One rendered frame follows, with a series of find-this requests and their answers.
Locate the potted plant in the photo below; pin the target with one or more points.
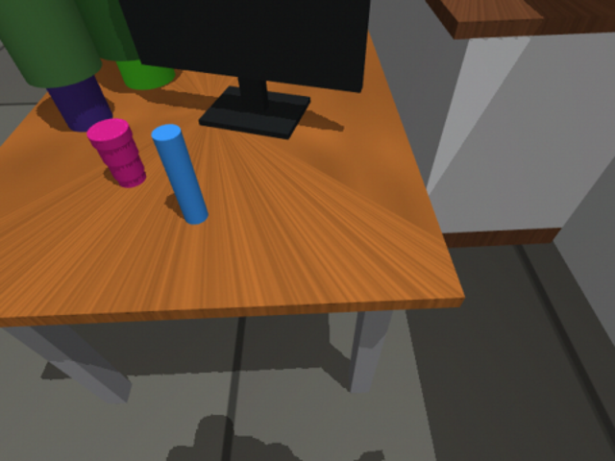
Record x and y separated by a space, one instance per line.
52 48
112 39

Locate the table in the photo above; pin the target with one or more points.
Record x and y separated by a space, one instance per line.
334 219

